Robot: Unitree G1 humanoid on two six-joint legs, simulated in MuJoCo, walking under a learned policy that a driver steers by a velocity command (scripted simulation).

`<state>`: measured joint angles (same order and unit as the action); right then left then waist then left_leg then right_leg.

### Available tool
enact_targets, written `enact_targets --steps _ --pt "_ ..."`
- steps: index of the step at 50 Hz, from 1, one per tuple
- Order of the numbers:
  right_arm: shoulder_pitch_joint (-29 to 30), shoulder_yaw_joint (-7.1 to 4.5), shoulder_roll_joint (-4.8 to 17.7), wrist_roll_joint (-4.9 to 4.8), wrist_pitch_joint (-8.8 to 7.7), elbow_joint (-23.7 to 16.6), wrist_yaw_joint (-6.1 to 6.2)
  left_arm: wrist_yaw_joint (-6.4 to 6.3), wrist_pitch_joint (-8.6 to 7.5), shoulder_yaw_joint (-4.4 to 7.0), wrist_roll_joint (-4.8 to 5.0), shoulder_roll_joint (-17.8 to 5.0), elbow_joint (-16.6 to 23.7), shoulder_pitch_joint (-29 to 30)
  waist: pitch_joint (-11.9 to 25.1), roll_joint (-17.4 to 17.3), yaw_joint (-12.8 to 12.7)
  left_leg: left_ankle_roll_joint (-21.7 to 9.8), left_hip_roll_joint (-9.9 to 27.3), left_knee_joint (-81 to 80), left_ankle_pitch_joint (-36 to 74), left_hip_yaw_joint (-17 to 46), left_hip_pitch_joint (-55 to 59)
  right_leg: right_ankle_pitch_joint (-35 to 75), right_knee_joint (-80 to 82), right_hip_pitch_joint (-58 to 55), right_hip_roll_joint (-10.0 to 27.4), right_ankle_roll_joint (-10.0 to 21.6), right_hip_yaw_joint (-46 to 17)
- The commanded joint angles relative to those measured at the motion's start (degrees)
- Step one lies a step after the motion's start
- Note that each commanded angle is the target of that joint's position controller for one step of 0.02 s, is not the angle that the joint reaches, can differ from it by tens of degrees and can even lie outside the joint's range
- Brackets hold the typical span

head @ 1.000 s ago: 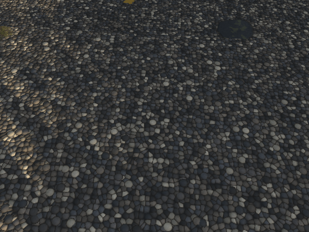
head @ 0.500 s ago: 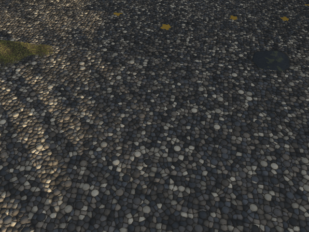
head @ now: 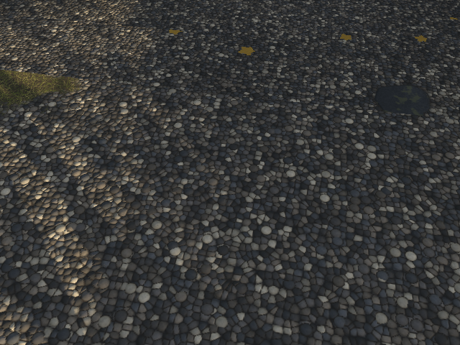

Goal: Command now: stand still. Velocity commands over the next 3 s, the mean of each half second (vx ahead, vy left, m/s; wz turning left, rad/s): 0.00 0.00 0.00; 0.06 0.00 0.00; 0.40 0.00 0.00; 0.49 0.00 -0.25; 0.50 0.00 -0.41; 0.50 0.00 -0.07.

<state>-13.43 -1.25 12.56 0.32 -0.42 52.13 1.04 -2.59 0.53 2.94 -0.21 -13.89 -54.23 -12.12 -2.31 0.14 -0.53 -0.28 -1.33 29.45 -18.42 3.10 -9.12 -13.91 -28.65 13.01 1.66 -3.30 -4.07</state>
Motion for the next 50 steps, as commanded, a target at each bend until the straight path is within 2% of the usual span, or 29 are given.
enact_targets --steps 1,19,41,42,43,45,46,48,49,50 --pt "-1.3 -1.29 6.2 -0.07 -0.54 -1.0 0.25 -0.34 -0.45 1.19 0.06 -6.1 0.8 -0.4 0.9 -0.7 0.1 -0.8 2.5 -6.8 10.7 2.0 -4.6 10.6 2.7 -4.1 0.1 0.9 0.4" --pt "-4.4 -0.55 5.4 -0.24 -0.36 5.2 0.84 -0.57 -0.18 0.3 0.23 -4.5 -6.2 -1.9 -0.7 -0.3 0.2 -0.4 1.6 -7.7 8.5 0.6 -4.8 8.6 3.8 -3.2 -0.5 1.4 1.2" --pt "-8.7 0.31 3.5 -0.39 -0.29 8.4 1.1 -0.45 -0.18 -0.94 0.36 -2.8 -9.0 -4.4 -1.7 -0.1 0.4 0.0 1.2 -7.5 7.0 -0.5 -5.6 7.0 3.8 -1.7 -1.1 1.9 1.5" --pt "-9.8 0.47 2.8 -0.36 -0.21 9.1 1.18 -0.47 -0.12 -1.17 0.32 -1.9 -9.6 -5.4 -0.4 -0.4 0.4 -0.2 0.7 -8.1 1.2 -0.9 -5.2 2.0 3.7 -2.3 -1.9 2.0 2.4" --pt "-10.1 0.22 3.5 -0.65 -0.02 9.2 1.39 -0.57 -0.03 -1.16 0.54 -1.8 -9.7 -5.6 -1.2 -1.2 0.5 -0.9 0.4 -8.6 -7.8 -0.7 -6.1 -5.9 2.2 -1.1 -3.3 2.3 3.8" --pt "-9.9 -0.6 6.1 -1.23 0.06 8.3 1.75 -0.61 -0.48 -0.93 0.78 -2.4 -8.9 -4.8 -5.1 -3.8 1.1 -4.1 2.9 -10.8 -25.1 3.7 -9.4 -19.8 -1.8 5.0 -5.0 3.6 5.4" --pt "-11.0 -0.95 7.1 -1.53 -0.3 8.1 1.71 -0.34 -1.24 -1.09 0.79 -1.8 -8.0 -3.7 -6.9 -5.6 1.8 -6.0 5.9 -13.0 -29.2 8.0 -9.6 -19.7 -4.5 8.1 -4.7 4.0 5.6" --pt "-12.5 -2.18 10.0 -2.09 -1.31 7.9 1.45 0.72 -3.37 -1.61 1.02 0.5 -6.8 -2.6 -7.8 -11.5 2.4 -10.8 14.7 -18.3 -31.5 20.0 -8.3 -11.0 -14.3 11.2 -3.5 4.3 6.7" --pt "-11.4 -2.33 10.0 -2.15 -1.61 7.4 1.35 1.28 -4.3 -1.56 1.34 0.3 -6.5 -2.7 -8.8 -11.2 1.7 -12.3 16.9 -19.5 -30.3 22.7 -10.2 -10.3 -15.9 10.7 -1.9 5.3 5.6" --pt "-8.8 -2.19 9.4 -2.18 -1.82 6.4 1.15 1.75 -5.04 -1.57 1.8 0.7 -6.6 -4.2 -9.6 -10.9 -0.1 -11.9 16.7 -18.8 -28.2 21.6 -12.1 -11.4 -12.7 8.3 -1.3 6.5 5.7"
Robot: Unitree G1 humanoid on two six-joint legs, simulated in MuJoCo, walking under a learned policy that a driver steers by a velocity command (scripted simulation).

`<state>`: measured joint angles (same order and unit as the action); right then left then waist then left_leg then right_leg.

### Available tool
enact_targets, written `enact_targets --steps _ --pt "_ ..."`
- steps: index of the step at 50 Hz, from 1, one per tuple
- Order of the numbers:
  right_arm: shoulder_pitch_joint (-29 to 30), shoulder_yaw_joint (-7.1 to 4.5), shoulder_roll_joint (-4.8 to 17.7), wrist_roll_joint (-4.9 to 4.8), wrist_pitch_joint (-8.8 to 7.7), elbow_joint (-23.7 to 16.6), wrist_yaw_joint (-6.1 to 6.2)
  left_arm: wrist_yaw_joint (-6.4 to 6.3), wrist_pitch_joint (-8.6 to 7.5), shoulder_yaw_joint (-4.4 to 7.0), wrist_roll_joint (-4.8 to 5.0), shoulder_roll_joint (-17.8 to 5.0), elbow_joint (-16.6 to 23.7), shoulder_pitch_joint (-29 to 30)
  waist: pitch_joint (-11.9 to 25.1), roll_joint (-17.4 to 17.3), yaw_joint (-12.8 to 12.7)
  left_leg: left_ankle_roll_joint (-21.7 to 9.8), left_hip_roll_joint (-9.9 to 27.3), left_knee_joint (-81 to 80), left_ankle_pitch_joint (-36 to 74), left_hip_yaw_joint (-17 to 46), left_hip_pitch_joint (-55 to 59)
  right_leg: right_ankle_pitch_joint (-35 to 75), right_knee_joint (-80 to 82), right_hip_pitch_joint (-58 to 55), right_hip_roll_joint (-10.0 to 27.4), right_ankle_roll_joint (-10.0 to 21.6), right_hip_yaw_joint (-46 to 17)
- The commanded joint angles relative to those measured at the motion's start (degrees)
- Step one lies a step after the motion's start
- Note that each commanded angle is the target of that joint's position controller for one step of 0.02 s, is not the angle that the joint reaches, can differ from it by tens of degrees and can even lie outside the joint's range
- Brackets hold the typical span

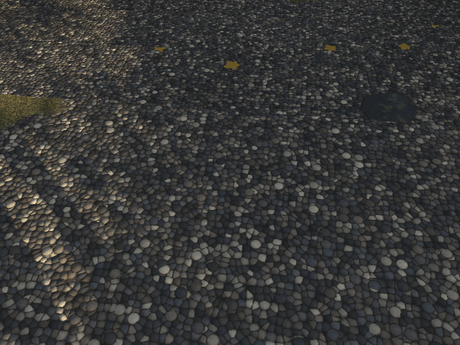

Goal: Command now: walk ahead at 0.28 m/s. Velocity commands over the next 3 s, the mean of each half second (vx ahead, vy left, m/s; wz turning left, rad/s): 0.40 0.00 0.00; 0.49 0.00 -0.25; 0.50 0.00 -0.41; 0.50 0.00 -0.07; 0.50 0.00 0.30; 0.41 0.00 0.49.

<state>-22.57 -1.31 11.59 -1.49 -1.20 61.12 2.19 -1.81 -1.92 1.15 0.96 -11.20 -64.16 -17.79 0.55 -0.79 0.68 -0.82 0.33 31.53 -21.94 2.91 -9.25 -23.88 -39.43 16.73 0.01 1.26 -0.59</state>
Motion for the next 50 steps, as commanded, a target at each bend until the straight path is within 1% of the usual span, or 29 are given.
enact_targets --steps 1,2,3,4,5,6,7,9,10,12,15,18,21,23,24,25,26,27,28,29,30,31,32,33,37,41,44,48,50 --pt "3.6 -1.88 9.6 -0.66 -1.09 -3.7 -0.28 1.23 -3.1 0.27 0.96 -1.6 2.2 -2.5 -12.6 -9.3 -3.9 -9.4 12.6 -18.3 -21.5 17.7 -15.3 -0.9 6.1 -2.5 0.1 3.0 2.6" --pt "5.9 -1.65 8.7 -0.85 -1.16 -4.8 -0.44 1.3 -3.35 0.75 0.73 -2.4 0.3 -7.2 -12.1 -6.1 -5.8 -7.0 8.3 -12.6 -15.5 12.2 -18.2 1.9 12.7 -10.0 -0.8 2.9 1.7" --pt "7.2 -1.01 6.1 -0.37 -1.7 -5.7 -0.67 1.29 -3.5 1.92 0.2 -6.0 -1.6 -14.1 -8.8 3.6 -7.6 -4.0 2.7 3.1 -5.6 4.0 -22.8 1.3 18.3 -18.3 5.7 4.1 -9.6" --pt "7.5 -0.47 3.5 -0.21 -2.81 -8.1 -0.34 2.09 -3.97 3.93 0.34 -14.5 -2.3 -21.9 -4.9 19.5 -9.2 -1.3 -3.7 21.2 -6.0 -3.9 -31.6 -7.4 28.7 -24.5 18.0 11.2 -33.5" --pt "7.4 -0.68 4.6 -1.07 -3.93 -8.5 -0.48 2.49 -4.81 2.84 -0.85 -12.2 -1.5 -19.5 -5.8 15.5 -6.8 -2.1 -1.9 33.3 -9.1 1.8 -35.7 -10.5 32.0 -22.1 22.8 14.5 -44.4" --pt "7.3 -0.8 5.2 -1.6 -4.67 -8.5 -1.11 2.47 -5.32 1.97 -0.69 -8.9 0.3 -14.1 -9.5 9.3 -4.4 -3.4 1.1 38.6 -4.5 3.4 -39.0 -7.8 31.0 -20.1 22.0 13.6 -38.6" --pt "6.9 -0.84 5.0 -1.24 -5.21 -7.8 -1.65 2.67 -5.49 1.44 -0.44 -7.2 1.7 -11.0 -9.4 6.7 -3.4 -4.2 3.1 38.9 0.9 2.8 -39.0 -3.8 31.0 -19.5 18.7 11.8 -30.7" --pt "9.6 -2.15 7.5 -0.19 -5.79 -8.3 -2.13 2.76 -4.89 0.57 -0.43 -5.1 2.5 -9.7 -8.7 5.3 -2.9 -4.2 5.7 33.2 8.0 0.7 -38.1 9.5 31.6 -20.2 14.4 8.5 -19.3" --pt "10.4 -2.38 7.3 -0.07 -5.68 -8.4 -2.56 2.53 -4.39 0.16 -0.68 -3.9 2.2 -11.3 -7.5 6.2 -3.2 -3.7 5.9 30.9 9.7 -0.7 -36.7 15.2 31.7 -20.7 12.7 7.8 -15.2" --pt "12.7 -1.97 4.9 0.02 -5.09 -9.2 -3.19 1.76 -3.66 0.11 -0.98 -4.7 2.0 -13.8 -6.6 6.1 -3.6 -2.1 5.6 26.3 12.0 -2.9 -36.3 22.8 31.7 -21.0 11.6 8.2 -10.9" --pt "21.9 -0.76 2.6 0.12 -4.81 -13.0 -3.47 0.65 -3.01 0.48 -1.24 -7.7 3.4 -13.1 -8.4 5.1 -4.7 -0.1 4.2 13.0 17.2 -4.7 -32.9 23.8 33.7 -15.8 11.0 8.8 -7.4" --pt "26.9 -0.45 3.7 -0.26 -4.69 -15.1 -4.03 0.31 -3.09 1.13 -0.6 -9.5 3.6 -14.3 -9.6 6.6 -5.2 -0.1 2.5 5.1 21.4 -6.0 -26.8 23.0 35.4 -12.7 11.7 9.1 -5.7" --pt "28.5 -0.75 5.7 -0.39 -4.88 -16.6 -4.64 0.23 -2.97 1.74 0.2 -9.8 3.5 -14.0 -10.0 6.4 -3.4 -2.3 2.4 0.8 21.5 -4.6 -25.2 28.1 33.6 -17.4 14.1 8.1 -4.7" --pt "24.3 -1.91 8.2 -0.29 -5.18 -16.1 -4.77 0.3 -2.45 2.3 -0.19 -11.0 4.1 -12.3 -5.7 7.5 0.0 -4.2 0.1 0.2 19.3 -5.8 -17.6 45.5 26.5 -20.6 14.6 6.6 -3.0" --pt "17.4 -3.06 10.1 -0.36 -5.12 -14.2 -4.55 0.36 -1.95 2.41 -0.63 -11.2 4.5 -11.4 -1.0 8.1 3.8 -5.4 -1.8 0.8 18.1 -7.0 -8.7 55.7 18.0 -20.2 13.3 5.6 -1.4" --pt "7.5 -4.45 12.4 -0.63 -4.81 -11.2 -4.14 0.48 -1.56 2.11 -1.08 -10.6 5.2 -10.6 5.1 7.6 8.4 -7.1 -2.0 0.7 17.9 -6.7 4.6 57.4 5.9 -15.3 10.8 3.9 0.2" --pt "-2.3 -5.59 17.1 0.05 -4.35 -9.2 -3.45 0.69 -1.63 1.04 -2.22 -8.1 6.9 -11.5 13.2 -0.9 10.4 -10.8 10.4 0.2 12.0 8.9 21.8 37.0 -13.6 -1.6 6.6 2.3 2.0" --pt "-4.6 -5.49 18.8 1.08 -4.36 -8.1 -4.25 1.45 -3.06 -1.2 -1.01 1.5 6.6 -19.2 22.1 -17.6 5.0 -19.7 22.7 -11.7 -4.1 39.1 34.6 -6.5 -32.3 15.9 -4.3 -0.3 -2.5" --pt "-0.4 -3.93 13.0 0.72 -4.7 -8.5 -4.43 1.67 -4.74 0.25 0.68 -5.1 7.1 -13.7 15.1 -11.1 5.9 -16.5 20.3 -17.4 -6.9 41.2 28.8 -7.1 -39.0 21.7 -1.4 1.3 -8.1" --pt "5.4 -3.23 10.6 0.52 -5.07 -9.4 -4.37 1.75 -5.65 1.26 2.04 -8.5 9.2 -7.4 6.3 -7.5 4.4 -14.1 19.0 -17.6 -1.5 31.4 19.9 -1.8 -39.3 24.8 1.6 2.5 -6.2" --pt "10.4 -2.78 9.5 0.79 -5.43 -10.5 -4.54 1.23 -5.93 1.42 1.72 -8.9 9.8 -4.4 3.1 -1.2 2.3 -13.0 17.2 -18.6 8.1 23.7 11.0 4.1 -36.6 21.5 4.8 2.5 -5.2" --pt "12.8 -2.48 8.1 1.44 -5.7 -10.7 -4.76 0.83 -5.48 1.97 1.09 -8.4 9.6 -3.9 1.4 -0.1 0.5 -12.1 15.2 -19.8 14.0 17.0 4.7 7.2 -33.8 18.4 6.7 2.4 -4.8" --pt "13.4 -2.11 6.7 2.04 -5.96 -10.1 -4.85 0.79 -4.52 2.1 0.96 -7.1 9.2 -5.6 1.4 -1.8 -1.4 -11.3 13.5 -21.4 15.6 12.5 1.1 9.0 -31.8 14.6 8.3 2.4 -5.3" --pt "12.9 -1.98 5.8 2.03 -6.08 -9.4 -4.86 0.76 -3.6 2.16 1.11 -5.9 8.9 -6.6 0.7 -2.8 -2.1 -11.2 12.5 -22.8 16.3 9.6 -0.7 9.3 -30.2 13.3 8.6 2.4 -5.1" --pt "9.1 -2.5 8.3 2.31 -6.52 -6.8 -3.46 0.57 -1.82 2.81 0.73 -6.0 11.7 -0.4 -3.8 -2.2 -1.8 -11.6 12.4 -26.3 19.8 2.3 -2.6 15.6 -23.9 20.5 8.8 1.4 -6.3" --pt "7.6 -2.46 9.3 2.43 -6.23 -6.5 -2.1 1.52 -2.57 2.97 0.33 -5.9 14.4 6.5 -4.6 -1.2 -0.4 -9.7 11.3 -26.8 24.5 -4.0 0.8 27.9 -10.1 23.8 6.7 0.9 -5.9" --pt "4.6 -2.41 10.2 1.93 -5.86 -5.9 -1.36 2.66 -2.8 2.11 0.02 -4.6 17.0 13.3 -5.8 -0.4 2.1 -8.5 11.5 -27.3 26.1 -7.9 3.7 32.4 -1.8 22.9 5.9 1.0 -1.6" --pt "0.1 -2.69 11.1 1.42 -3.95 -4.5 -1.09 4.44 -2.83 1.5 0.25 -4.1 21.2 19.5 -7.1 0.2 4.0 -8.1 14.5 -22.4 33.2 -10.3 15.1 26.8 3.3 27.7 4.9 2.3 1.4" --pt "1.0 -3.01 12.2 1.3 -2.82 -5.2 -0.82 5.43 -2.88 1.82 0.45 -4.9 23.0 19.7 -6.0 -1.1 2.6 -7.2 15.4 -17.3 46.1 -12.0 18.0 21.0 4.6 25.1 2.9 3.8 4.2"
Over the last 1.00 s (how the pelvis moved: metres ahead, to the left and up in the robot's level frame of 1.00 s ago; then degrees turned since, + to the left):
0.02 -0.02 0.00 -1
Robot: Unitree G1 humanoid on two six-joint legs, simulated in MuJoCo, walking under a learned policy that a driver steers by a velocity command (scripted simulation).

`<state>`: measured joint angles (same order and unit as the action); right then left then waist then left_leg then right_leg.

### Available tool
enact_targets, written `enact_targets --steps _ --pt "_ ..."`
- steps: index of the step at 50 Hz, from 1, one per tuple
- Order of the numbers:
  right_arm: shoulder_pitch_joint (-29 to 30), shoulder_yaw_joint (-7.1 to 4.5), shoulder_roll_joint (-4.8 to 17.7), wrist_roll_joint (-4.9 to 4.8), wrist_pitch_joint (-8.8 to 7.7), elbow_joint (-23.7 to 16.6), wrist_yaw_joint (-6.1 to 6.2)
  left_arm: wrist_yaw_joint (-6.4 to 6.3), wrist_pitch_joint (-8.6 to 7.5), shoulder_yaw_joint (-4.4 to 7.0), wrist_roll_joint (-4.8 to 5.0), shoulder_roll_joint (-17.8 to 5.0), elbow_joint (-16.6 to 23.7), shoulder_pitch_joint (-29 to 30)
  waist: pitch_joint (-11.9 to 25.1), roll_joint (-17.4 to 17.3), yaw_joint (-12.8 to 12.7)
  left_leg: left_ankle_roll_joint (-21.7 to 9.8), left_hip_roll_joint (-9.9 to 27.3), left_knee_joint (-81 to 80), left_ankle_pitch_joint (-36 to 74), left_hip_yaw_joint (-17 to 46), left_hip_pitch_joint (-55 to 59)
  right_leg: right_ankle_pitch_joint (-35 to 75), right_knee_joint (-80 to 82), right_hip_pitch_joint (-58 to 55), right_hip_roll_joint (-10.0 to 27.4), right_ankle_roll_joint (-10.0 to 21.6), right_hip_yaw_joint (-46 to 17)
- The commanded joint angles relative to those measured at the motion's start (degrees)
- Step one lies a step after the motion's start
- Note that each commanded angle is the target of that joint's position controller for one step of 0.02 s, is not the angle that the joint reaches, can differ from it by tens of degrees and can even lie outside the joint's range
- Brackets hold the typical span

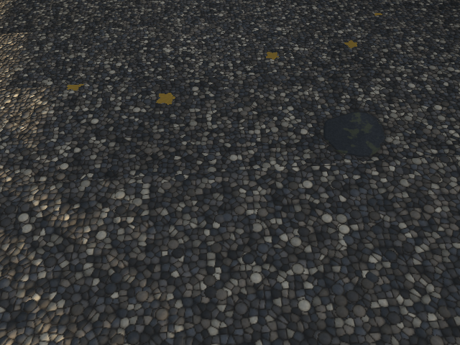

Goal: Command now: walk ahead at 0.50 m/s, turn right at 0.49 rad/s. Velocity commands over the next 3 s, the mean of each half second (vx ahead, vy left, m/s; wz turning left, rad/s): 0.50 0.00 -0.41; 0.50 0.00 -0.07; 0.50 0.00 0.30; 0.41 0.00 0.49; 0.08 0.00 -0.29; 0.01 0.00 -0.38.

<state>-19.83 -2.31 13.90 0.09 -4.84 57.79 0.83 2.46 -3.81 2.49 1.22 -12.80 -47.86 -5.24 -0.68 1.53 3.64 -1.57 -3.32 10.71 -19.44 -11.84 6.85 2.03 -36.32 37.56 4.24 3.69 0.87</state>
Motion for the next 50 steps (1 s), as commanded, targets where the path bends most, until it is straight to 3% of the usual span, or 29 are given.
enact_targets --steps 1,3,4,5,6,7,8,9,10,13,16,19,24,27,28,29,30,31,32,33,34,35,36,37,40,42,44,47,50 --pt "-0.9 -2.26 10.8 -0.24 1.27 -2.6 0.8 1.49 -0.88 0.98 0.24 -4.4 7.1 5.7 -2.7 -5.1 -1.7 -5.8 19.2 7.6 54.4 1.8 2.4 -7.8 1.2 0.3 -3.2 2.4 4.8" --pt "1.2 -2.6 12.1 -0.07 2.24 -4.1 1.34 1.56 -0.57 3.25 0.46 -8.6 5.4 -5.6 4.5 -7.3 -8.2 -4.1 18.1 24.3 67.6 0.1 -0.5 -10.1 2.2 -15.8 -7.8 5.4 6.8" --pt "2.0 -2.35 11.9 -0.18 2.1 -5.3 1.49 0.69 -0.3 5.37 0.42 -12.9 3.3 -15.5 9.5 -4.9 -13.2 -1.9 15.7 39.1 57.7 -0.2 -10.8 -7.9 6.0 -32.5 -6.3 8.2 1.1" --pt "-3.0 -0.15 4.5 1.48 0.55 -7.7 0.4 -0.52 0.18 6.84 0.14 -19.2 2.8 -20.0 16.3 9.0 -9.6 1.5 6.9 60.9 12.1 1.1 -34.9 -9.3 6.2 -54.8 8.9 16.8 -25.7" --pt "-2.1 0.52 4.4 0.04 -2.41 -9.2 -0.8 -0.53 -0.28 6.01 -0.35 -17.7 3.8 -20.5 24.1 9.1 -9.1 1.6 -0.9 72.4 -14.4 14.1 -48.1 -15.6 17.2 -64.1 17.0 24.0 -51.4" --pt "5.6 -0.94 9.1 -2.23 -4.3 -11.2 -1.55 -0.7 -0.56 4.93 -0.96 -13.5 3.7 -19.3 17.4 4.9 -11.1 -0.3 3.4 72.6 -9.7 18.8 -54.1 -14.8 19.0 -60.4 14.1 19.4 -43.0" --pt "8.2 -0.86 9.1 -2.67 -5.03 -12.3 -1.58 -0.82 -0.87 4.28 -0.63 -11.1 4.4 -15.0 10.5 1.3 -9.0 -1.2 6.2 67.7 -4.1 17.9 -53.8 -10.3 19.5 -51.1 11.6 16.7 -33.5" --pt "8.3 -1.15 8.7 -1.63 -4.88 -11.6 -1.09 -0.7 -0.96 3.69 -0.51 -9.4 5.8 -10.4 6.3 -3.3 -6.0 -0.7 8.4 62.3 -1.1 17.2 -50.1 -4.5 20.4 -41.5 8.9 14.8 -27.0" --pt "7.4 -1.76 9.2 -0.76 -4.05 -11.3 -0.75 -0.78 -0.97 3.14 -0.8 -7.9 6.9 -7.6 4.3 -3.4 -3.9 0.0 9.9 58.3 0.7 17.1 -45.7 -0.2 21.8 -34.9 6.7 13.7 -22.7" --pt "5.5 -1.84 7.0 0.41 -1.7 -11.9 -0.67 -1.44 -1.13 3.12 -0.79 -8.7 7.3 -7.3 3.1 -1.0 -1.6 3.0 10.6 51.5 4.3 15.2 -40.8 7.4 24.2 -26.1 4.5 13.8 -16.6" --pt "11.6 -1.36 5.5 0.74 -1.22 -14.0 -0.35 -2.51 -1.19 3.33 -0.68 -10.1 6.0 -10.8 1.2 0.8 -3.7 4.7 9.9 39.2 14.8 13.6 -41.8 9.7 25.1 -24.1 2.3 12.0 -11.7" --pt "17.6 -0.74 4.3 0.24 -1.69 -15.4 -0.85 -2.84 -0.96 3.17 -0.44 -10.2 4.7 -13.7 0.6 2.4 -6.7 4.1 7.7 26.1 26.4 12.6 -38.4 3.1 24.7 -24.6 0.6 9.1 -9.4" --pt "23.6 -1.02 6.3 -0.45 -2.54 -18.0 -2.16 -2.82 -0.73 3.16 -0.19 -10.6 2.3 -17.5 -1.7 3.1 -8.7 1.1 6.6 18.9 24.5 13.7 -42.2 0.0 21.6 -34.6 6.1 8.8 -14.4" --pt "20.8 -1.52 7.8 -0.41 -3.16 -18.0 -2.77 -3.37 0.14 3.52 -0.41 -11.6 1.8 -17.2 -0.8 4.3 -6.4 -1.5 5.5 17.0 17.2 13.0 -39.2 8.9 17.2 -39.8 8.3 7.3 -15.8" --pt "16.5 -2.11 8.8 -0.47 -3.3 -16.9 -2.66 -3.43 0.43 3.47 -0.47 -11.8 2.1 -15.9 1.5 4.5 -3.7 -2.8 3.8 15.6 16.4 11.3 -32.7 18.0 12.7 -39.7 6.9 6.4 -14.6" --pt "7.3 -0.97 9.1 2.65 -2.0 -12.9 -1.99 0.91 -2.06 0.74 -10.14 -7.6 -2.2 -20.5 6.2 -2.3 0.0 -5.0 3.7 18.2 27.9 11.2 -18.0 23.1 5.2 -36.9 2.9 3.7 -12.5" --pt "-2.1 -1.45 11.2 3.75 -1.32 -11.8 -2.04 2.87 -3.22 0.38 -9.18 -4.2 -0.9 -24.8 18.3 -9.2 1.1 -13.4 9.7 22.2 29.5 18.9 6.3 9.6 -9.1 -24.3 -5.5 1.2 -9.2" --pt "-11.1 -1.3 12.2 3.61 -0.53 -10.5 -2.19 4.31 -4.61 -0.88 -8.3 -1.7 -1.5 -31.9 26.7 -20.1 2.7 -26.4 23.4 14.5 17.8 46.2 29.7 -34.8 -26.4 -0.6 -15.2 -2.8 -7.1" --pt "-15.6 -1.17 9.0 4.82 -0.95 -8.0 -1.63 4.37 -4.58 0.76 -5.52 -7.1 0.4 -18.0 12.6 -9.3 8.8 -19.2 22.0 6.9 0.1 50.6 22.1 -35.6 -37.8 12.1 -11.5 -0.7 -10.7" --pt "-9.4 -1.27 9.4 3.66 -1.5 -7.9 -1.43 2.99 -4.31 0.99 -4.66 -7.5 1.7 -13.1 1.8 -6.8 5.2 -15.0 21.2 4.1 -7.9 44.6 8.2 -28.4 -39.7 13.7 -7.2 0.7 -10.9" --pt "-3.0 -0.22 6.5 3.15 -1.5 -9.1 -1.12 1.42 -3.91 0.92 -5.52 -8.2 1.3 -12.5 0.1 -5.0 2.1 -14.4 20.1 1.4 -6.3 40.5 -1.6 -23.2 -36.8 9.8 -3.3 1.6 -10.1" --pt "-0.3 1.19 2.8 2.92 -1.68 -9.3 -0.92 0.48 -3.51 0.26 -7.17 -6.6 1.3 -12.7 1.0 -5.7 -0.4 -14.1 18.9 -0.4 0.5 35.8 -7.1 -19.2 -33.2 4.8 -0.7 2.4 -10.3" --pt "2.7 1.9 0.7 2.99 -1.78 -10.2 -0.59 0.23 -2.84 -0.36 -7.9 -5.1 1.0 -12.6 0.9 -4.7 -2.4 -13.9 18.4 -2.4 5.6 32.8 -12.0 -17.6 -31.3 0.8 1.1 2.0 -9.4" --pt "4.3 2.01 0.5 2.99 -2.0 -10.7 -0.33 0.17 -2.17 -0.52 -7.66 -4.2 1.2 -12.4 1.5 -4.0 -3.5 -14.0 17.5 -3.9 7.9 30.4 -14.2 -18.4 -29.0 -1.2 1.5 1.3 -8.2" --pt "1.7 0.56 4.1 3.85 -3.32 -9.8 -1.0 0.45 -1.19 -1.22 -6.42 -2.9 2.0 -10.1 0.3 -3.7 -2.6 -14.9 14.8 -5.1 14.9 22.7 -16.2 -11.6 -20.4 1.4 2.3 -1.8 -4.6" --pt "-2.4 0.35 4.1 4.43 -3.44 -8.1 -2.3 0.54 -0.84 -1.75 -6.29 -1.6 2.7 -7.0 -0.4 -3.0 -1.3 -15.6 14.4 -4.6 22.1 19.7 -16.4 -3.8 -12.8 2.0 2.6 -3.0 -2.4" --pt "-5.6 0.41 3.8 3.9 -3.32 -6.6 -3.67 0.9 -0.09 -2.03 -6.05 -0.7 3.7 -3.6 -1.1 -3.8 -0.7 -15.2 13.4 -3.4 28.0 17.1 -17.9 1.7 -6.5 -0.8 1.4 -2.8 -0.4" --pt "-9.4 0.28 4.4 3.64 -3.18 -4.6 -5.04 1.29 0.8 -1.51 -5.76 -2.2 5.5 1.1 -2.0 -5.2 0.0 -15.1 14.6 -1.3 31.4 17.4 -14.1 4.1 -1.6 -0.8 -0.1 -1.7 -0.5" --pt "-12.0 0.31 4.3 3.72 -2.77 -3.0 -5.0 0.74 0.92 -1.04 -5.26 -3.1 7.3 6.4 -2.8 -5.0 0.7 -14.1 16.7 -0.2 32.9 18.7 -4.5 1.9 3.3 3.0 -0.7 -0.4 -1.2"
Over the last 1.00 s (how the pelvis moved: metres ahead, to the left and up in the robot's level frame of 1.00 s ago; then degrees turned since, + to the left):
0.50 0.03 0.00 -9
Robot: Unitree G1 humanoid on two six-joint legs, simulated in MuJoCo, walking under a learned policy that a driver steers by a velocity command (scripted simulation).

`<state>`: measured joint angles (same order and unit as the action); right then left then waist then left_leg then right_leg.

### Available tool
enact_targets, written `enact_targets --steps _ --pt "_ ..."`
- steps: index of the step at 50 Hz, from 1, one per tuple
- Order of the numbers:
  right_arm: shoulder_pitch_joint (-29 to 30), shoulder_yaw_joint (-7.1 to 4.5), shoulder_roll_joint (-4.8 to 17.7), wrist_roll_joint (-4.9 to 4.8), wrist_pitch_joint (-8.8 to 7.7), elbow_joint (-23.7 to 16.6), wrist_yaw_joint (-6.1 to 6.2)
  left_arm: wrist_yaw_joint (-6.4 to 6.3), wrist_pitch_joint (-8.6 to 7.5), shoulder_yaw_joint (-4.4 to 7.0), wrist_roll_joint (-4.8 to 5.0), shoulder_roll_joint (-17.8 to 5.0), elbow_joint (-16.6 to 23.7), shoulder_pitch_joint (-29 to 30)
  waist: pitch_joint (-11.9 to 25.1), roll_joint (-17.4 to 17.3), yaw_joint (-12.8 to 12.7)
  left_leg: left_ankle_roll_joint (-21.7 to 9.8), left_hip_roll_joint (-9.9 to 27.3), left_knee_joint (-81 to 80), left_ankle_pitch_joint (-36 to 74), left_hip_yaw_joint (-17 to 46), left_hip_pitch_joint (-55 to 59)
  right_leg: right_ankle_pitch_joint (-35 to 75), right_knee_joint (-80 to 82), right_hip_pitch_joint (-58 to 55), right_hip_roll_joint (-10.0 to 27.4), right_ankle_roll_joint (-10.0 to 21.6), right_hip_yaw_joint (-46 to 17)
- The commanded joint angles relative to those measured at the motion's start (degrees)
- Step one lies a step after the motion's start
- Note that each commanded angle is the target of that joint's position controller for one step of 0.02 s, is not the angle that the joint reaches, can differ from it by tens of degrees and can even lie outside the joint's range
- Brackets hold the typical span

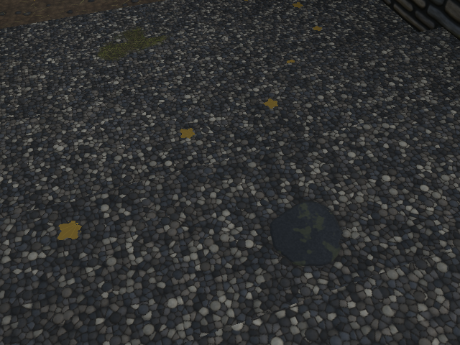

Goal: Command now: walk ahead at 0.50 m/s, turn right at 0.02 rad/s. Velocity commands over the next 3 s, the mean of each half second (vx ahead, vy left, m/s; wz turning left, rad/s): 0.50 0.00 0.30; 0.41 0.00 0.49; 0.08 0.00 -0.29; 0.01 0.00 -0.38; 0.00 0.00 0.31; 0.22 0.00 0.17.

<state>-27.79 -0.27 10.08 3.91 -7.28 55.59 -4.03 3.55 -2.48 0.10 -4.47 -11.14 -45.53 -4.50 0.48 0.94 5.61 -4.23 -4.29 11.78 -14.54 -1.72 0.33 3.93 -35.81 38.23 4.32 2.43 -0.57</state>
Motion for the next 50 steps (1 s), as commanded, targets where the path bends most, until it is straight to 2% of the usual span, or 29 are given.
enact_targets --steps 1,4,6,7,8,9,10,11,13,15,20,23,24,26,30,32,33,34,35,36,37,38,40,41,43,45,46,49,50 --pt "-4.2 -1.79 8.3 -0.09 -0.12 -0.4 -0.04 -0.5 -0.32 1.49 0.63 -4.8 5.4 7.2 -4.2 -4.6 -1.3 -10.6 18.1 -1.0 28.4 8.4 4.1 -1.1 4.4 2.0 -1.1 1.4 0.3" --pt "-4.0 -2.41 9.8 -0.13 0.77 0.6 0.06 -0.85 -0.42 2.11 1.19 -5.7 6.6 10.5 -4.0 -5.3 -2.3 -8.8 18.6 1.2 35.7 8.8 5.8 -6.3 7.5 -4.9 -3.0 2.9 2.1" --pt "-2.2 -3.29 12.0 -0.17 0.98 0.6 -0.1 -1.43 -1.39 3.34 2.73 -8.4 5.2 5.3 0.1 -5.1 -6.7 -5.4 15.1 8.7 50.2 6.6 -0.5 -1.8 8.6 -22.9 -4.9 6.0 4.0" --pt "-1.1 -3.01 10.7 0.14 0.65 -0.4 -0.22 -1.79 -2.02 4.32 3.22 -11.7 2.3 -5.1 8.8 -2.3 -9.9 -1.8 10.5 19.5 45.7 4.3 -8.6 4.9 3.4 -41.3 -2.0 10.3 1.2" --pt "-10.2 -0.18 2.5 1.38 -0.1 -1.4 -0.46 -1.94 -2.23 4.08 3.02 -12.8 -1.0 -19.8 25.6 10.5 -11.3 3.0 1.6 38.8 14.6 3.1 -31.2 5.7 7.0 -73.8 14.6 24.3 -22.2" --pt "-4.3 -1.06 5.3 0.2 -0.01 -0.8 -1.51 -2.75 -2.08 3.95 1.08 -10.1 -5.2 -30.9 23.4 7.2 -16.2 2.3 0.2 52.5 -17.1 5.8 -40.3 -8.3 17.1 -73.4 20.2 22.2 -35.4" --pt "4.6 -2.36 7.2 -1.12 0.26 -2.5 -1.27 -3.55 -3.1 4.76 0.53 -10.8 -5.9 -26.6 6.5 4.5 -15.4 -0.2 5.1 59.7 -13.1 8.9 -45.4 -23.5 20.7 -56.9 17.5 14.4 -28.1" --pt "7.1 -2.78 8.1 -0.98 0.13 -2.6 0.2 -4.19 -3.51 4.37 1.55 -9.1 -4.9 -18.7 -1.7 4.7 -12.2 -1.0 8.3 59.2 -9.5 7.5 -44.9 -24.7 23.6 -43.6 15.7 11.9 -20.9" --pt "5.2 -1.55 3.7 1.09 0.72 -2.0 1.2 -4.84 -3.63 2.16 1.91 -2.4 -3.5 -11.7 -0.4 3.0 -6.8 -1.7 11.3 55.1 -3.4 8.4 -37.0 -13.6 27.1 -33.8 13.5 11.1 -12.3" --pt "5.0 -1.04 0.8 0.5 1.52 -1.8 0.8 -4.9 -4.23 2.05 1.39 -1.1 -2.9 -9.8 -0.3 1.9 -4.7 -0.8 11.6 52.8 -2.0 7.2 -34.8 -8.1 29.6 -30.7 12.3 11.0 -6.0" --pt "13.1 -1.14 2.7 -0.34 1.73 -4.3 -1.37 -3.63 -5.38 2.5 -1.5 -2.7 -6.3 -16.2 -2.6 0.2 -5.9 1.2 12.5 39.2 15.3 5.4 -39.3 6.0 30.0 -29.4 10.6 11.2 6.7" --pt "18.0 -1.03 3.0 -0.3 2.28 -6.7 -1.62 -2.1 -5.17 2.55 -1.48 -4.6 -7.1 -16.8 -2.7 2.2 -5.5 1.3 10.3 34.5 20.1 2.5 -31.9 9.2 29.0 -24.8 8.8 10.2 11.7" --pt "13.0 -0.98 2.8 0.45 2.15 -5.8 -2.03 -1.95 -5.08 2.59 -2.9 -5.3 -7.4 -17.5 -2.4 2.5 -4.0 0.9 10.0 43.7 24.8 3.6 -28.7 10.3 26.4 -23.7 10.1 10.6 11.6" --pt "14.1 -1.9 5.5 0.51 1.65 -6.8 -1.71 -2.14 -5.44 2.38 -2.44 -5.9 -7.1 -15.9 -3.9 0.8 -3.4 0.1 10.7 42.6 20.3 5.5 -35.6 10.1 23.4 -30.9 11.9 10.1 11.1" --pt "19.4 -2.75 6.6 0.1 1.43 -10.7 -0.28 -3.76 -5.24 3.09 -1.28 -8.7 -7.5 -18.4 -4.6 2.4 -4.4 -0.5 8.0 38.2 3.0 0.2 -34.0 23.4 15.8 -40.4 13.2 7.0 13.4" --pt "9.4 -4.66 9.9 -1.24 0.29 -8.9 0.57 -4.19 -4.96 4.49 -1.69 -12.8 -6.2 -15.7 -1.0 2.6 -0.5 -1.5 2.4 35.6 3.2 -3.8 -17.2 30.8 2.3 -35.4 11.3 5.3 16.9" --pt "2.4 -6.27 12.8 -1.33 -1.21 -6.8 1.65 -3.62 -4.91 4.5 -2.17 -12.4 -6.4 -16.7 1.4 -0.4 1.8 -4.0 -1.2 31.7 8.6 -5.2 -4.9 26.2 -10.8 -27.6 8.8 3.7 17.8" --pt "-3.9 -7.29 15.8 -0.85 -2.05 -5.7 3.52 -2.48 -4.72 3.0 -3.51 -6.1 -6.4 -22.7 8.6 -12.2 1.2 -14.5 5.1 26.5 19.2 9.1 13.3 -4.1 -31.7 -11.5 2.6 -1.5 17.1" --pt "-11.7 -6.3 15.9 -0.24 -1.57 -3.6 4.12 0.12 -5.29 1.76 -2.54 -3.1 -3.1 -18.9 16.3 -12.8 3.6 -24.6 15.0 18.3 25.7 32.7 25.9 -43.3 -48.8 3.1 -7.1 -4.0 8.6" --pt "-17.5 -6.42 14.0 0.13 -2.99 0.1 3.64 1.41 -5.58 1.5 1.84 -2.9 3.5 -2.9 3.5 -9.7 9.8 -20.1 18.3 10.4 11.4 41.1 22.4 -43.6 -47.6 20.2 -7.5 -0.9 -2.1" --pt "-11.2 -5.34 10.3 -1.23 -4.03 -0.3 2.91 0.21 -5.31 1.96 2.14 -4.3 6.3 3.9 -5.2 -7.7 7.5 -17.7 19.3 12.7 7.2 39.0 10.6 -40.0 -46.1 22.5 -3.5 -0.9 -6.2" --pt "-5.4 -3.82 6.9 -1.83 -3.88 -0.9 1.86 -1.16 -4.81 2.33 1.17 -6.0 5.9 2.2 -3.5 -4.5 3.1 -18.7 18.8 15.5 8.1 37.0 0.7 -37.1 -46.3 16.5 -2.3 -1.3 -7.5" --pt "6.4 -1.67 4.5 -0.79 -2.35 -4.0 0.65 -2.67 -3.48 1.63 -0.57 -3.6 5.3 -3.6 -4.1 -0.5 -6.0 -17.4 17.2 16.7 16.8 30.0 -20.9 -30.6 -37.9 4.9 -0.1 -1.4 -7.1" --pt "9.7 -1.37 4.5 -1.01 -1.64 -5.7 1.13 -3.46 -2.69 1.7 -0.56 -3.5 6.5 -3.0 -2.2 -0.3 -7.2 -14.5 12.8 14.9 15.0 24.1 -26.8 -25.4 -31.8 -0.2 -0.7 -2.2 -5.0" --pt "15.7 -0.95 5.7 -0.37 -2.0 -10.6 2.98 -2.6 -2.74 0.55 -2.44 -2.5 5.0 -11.3 -0.9 -0.6 -10.8 -8.6 1.2 19.2 5.7 10.4 -45.8 3.3 -20.5 -19.8 -2.2 -1.5 -0.1" --pt "12.2 -1.49 7.4 -0.2 -2.28 -10.5 4.77 -1.19 -2.81 0.21 -0.3 -3.8 4.0 -10.1 -2.8 2.8 -6.6 -4.8 -1.4 26.8 -11.8 6.8 -49.3 27.3 -3.1 -23.9 -0.7 -3.0 0.0" --pt "7.5 -1.47 9.8 -0.36 -1.96 -9.2 4.56 -0.81 -2.1 0.07 0.58 -2.4 4.4 -8.4 -3.4 0.7 -6.2 -5.3 -0.8 26.7 -15.9 8.8 -52.6 26.6 -1.9 -30.5 -2.1 -4.7 2.9" --pt "-4.7 -0.21 8.0 -2.39 -1.5 -6.1 3.14 -0.62 -0.31 0.88 -0.21 -6.8 5.3 -2.3 -7.3 -0.4 -1.6 -6.7 6.6 35.6 -18.1 20.6 -35.9 22.9 10.3 -21.6 1.5 -5.0 0.5" --pt "-6.8 0.27 7.2 -3.9 -0.49 -5.2 3.22 -0.46 -0.05 1.29 -0.25 -8.2 4.4 -0.9 -7.8 -0.6 0.3 -6.2 7.7 38.8 -14.4 23.3 -25.5 23.2 20.2 -16.7 2.6 -4.1 -0.3"
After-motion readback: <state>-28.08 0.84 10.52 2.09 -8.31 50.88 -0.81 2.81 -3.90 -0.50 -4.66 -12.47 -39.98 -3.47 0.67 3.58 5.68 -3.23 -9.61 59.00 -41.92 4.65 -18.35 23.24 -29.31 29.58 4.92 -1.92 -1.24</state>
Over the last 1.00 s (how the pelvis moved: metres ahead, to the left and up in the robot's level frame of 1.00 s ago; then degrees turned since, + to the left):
0.59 -0.05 0.01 -13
